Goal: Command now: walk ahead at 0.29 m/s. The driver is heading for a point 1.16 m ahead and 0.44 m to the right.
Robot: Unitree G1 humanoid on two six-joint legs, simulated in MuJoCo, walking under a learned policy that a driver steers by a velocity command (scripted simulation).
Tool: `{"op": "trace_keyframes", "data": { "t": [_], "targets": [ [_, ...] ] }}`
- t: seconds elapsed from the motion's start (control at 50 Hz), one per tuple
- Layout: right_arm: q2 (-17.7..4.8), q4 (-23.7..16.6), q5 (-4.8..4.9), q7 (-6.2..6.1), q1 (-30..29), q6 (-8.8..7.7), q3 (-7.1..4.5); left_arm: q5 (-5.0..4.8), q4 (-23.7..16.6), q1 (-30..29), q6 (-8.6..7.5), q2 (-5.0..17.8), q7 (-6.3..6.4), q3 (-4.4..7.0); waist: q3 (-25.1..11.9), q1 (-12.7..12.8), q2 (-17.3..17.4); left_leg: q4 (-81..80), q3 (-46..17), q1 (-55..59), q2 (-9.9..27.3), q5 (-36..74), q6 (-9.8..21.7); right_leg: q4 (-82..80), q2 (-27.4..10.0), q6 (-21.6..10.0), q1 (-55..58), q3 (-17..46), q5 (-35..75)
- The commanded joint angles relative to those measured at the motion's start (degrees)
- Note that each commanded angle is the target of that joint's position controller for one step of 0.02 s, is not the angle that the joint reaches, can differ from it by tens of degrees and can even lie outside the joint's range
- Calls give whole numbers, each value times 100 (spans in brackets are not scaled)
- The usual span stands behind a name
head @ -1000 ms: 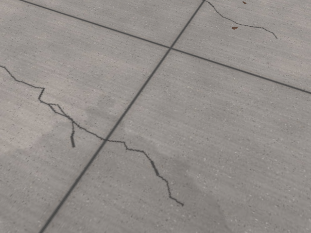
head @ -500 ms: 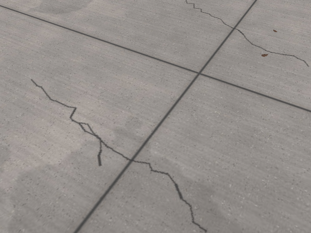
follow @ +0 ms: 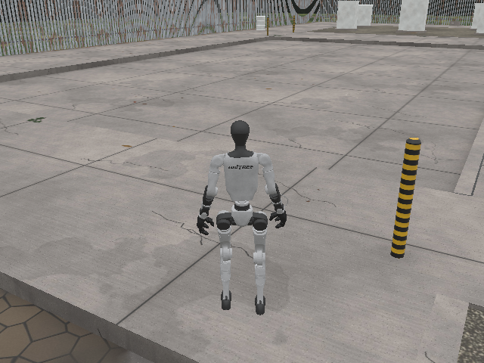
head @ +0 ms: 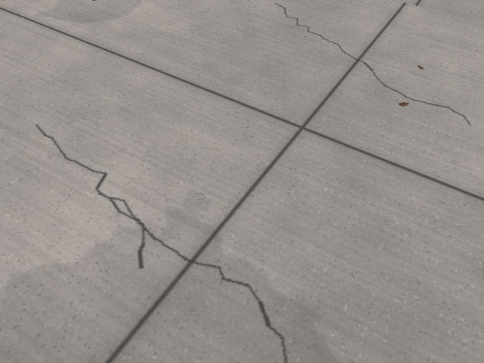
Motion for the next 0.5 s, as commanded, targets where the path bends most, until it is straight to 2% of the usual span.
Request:
{"op": "trace_keyframes", "data": {
  "t": [0.02,0.04,0.06,0.08,0.1,0.12,0.14,0.16,0.18,0.2,0.24,0.3,0.36,0.42,0.44,0.48,0.5],
  "targets": [
    [-389,-69,-1,70,279,-242,-150,-100,-368,-708,-105,842,-47,181,505,-425,-492,-1023,230,1092,-128,767,115,-1468,-1011,-806,-1229,1278,-1135],
    [-525,119,-17,61,769,-233,-224,-65,-362,-762,-128,643,-59,123,291,-599,-192,-1188,-124,1785,43,830,160,-728,-719,-599,-1556,843,-603],
    [-950,213,-32,3,1447,-249,-338,-1,-481,-886,-195,243,-94,7,35,-761,1112,-2038,-1994,2607,1167,20,618,1258,-44,-173,-2482,-14,-153],
    [-1286,229,-63,85,1863,-299,-376,-46,-730,-1096,-315,346,-83,34,46,-869,1991,-2873,-4154,2885,2187,-491,1432,2676,380,-86,-3573,74,-1110],
    [-917,135,-111,92,1460,-365,-234,-125,-725,-1106,-380,624,-108,112,340,-624,1232,-2846,-4103,2645,2305,-702,1538,3551,-20,-195,-4035,505,-1095],
    [-720,11,-115,99,1061,-401,-162,-179,-657,-989,-419,638,-163,107,459,-431,825,-2837,-3481,2535,2064,-677,1323,3751,-254,-339,-4202,606,-469],
    [-738,-69,-95,118,775,-404,-141,-126,-572,-933,-442,602,-182,106,447,-319,574,-2935,-2918,2387,1827,-321,1098,3636,-416,-376,-4153,537,62],
    [-695,-94,-76,129,608,-383,-103,-53,-551,-975,-440,630,-197,131,512,-250,493,-3023,-2446,2243,1679,353,923,3340,-557,-336,-4056,520,460],
    [-538,-56,-101,131,639,-352,-41,-20,-530,-1016,-419,595,-231,137,482,-227,540,-3101,-2010,2100,1494,962,793,3137,-619,-267,-3827,435,737],
    [-504,6,-119,120,785,-332,-24,1,-499,-1003,-393,492,-261,117,430,-241,624,-3130,-1668,2049,1364,1497,767,3006,-595,-181,-3716,304,964],
    [-586,108,-112,74,1026,-293,-33,55,-561,-1213,-342,366,-284,79,448,-309,592,-3158,-1211,1976,1225,2148,793,2508,-543,4,-3705,134,1323],
    [-809,161,-152,2,1035,-276,-67,32,-791,-1823,-320,188,-314,-23,594,-429,628,-3312,-577,1561,1109,2284,697,1330,-376,119,-3283,-29,2079],
    [-896,288,-127,-19,1128,-324,-88,-18,-973,-2236,-300,243,-372,-52,734,-503,700,-3458,-206,1493,1229,2195,641,585,-248,38,-2836,-107,2490],
    [-897,380,-72,-9,1067,-320,-116,-48,-1143,-2444,-299,355,-475,-39,854,-442,655,-3288,83,2007,1480,2556,532,196,-204,-261,-2798,-32,2289],
    [-934,366,-67,-9,989,-294,-130,-46,-1177,-2417,-313,424,-514,-16,787,-375,651,-3047,201,2195,1517,3208,473,130,-112,-378,-2665,-114,2095],
    [-1123,304,-108,-39,864,-214,-183,-30,-1136,-1949,-307,652,-548,106,281,-71,886,-2113,395,2505,1545,5469,320,225,243,-608,-1872,-401,1596],
    [-1146,263,-143,-65,764,-142,-183,-44,-935,-1147,-283,860,-540,241,-176,348,928,-1023,603,2401,1417,6337,180,180,514,-745,-922,-562,1495]
  ]
}}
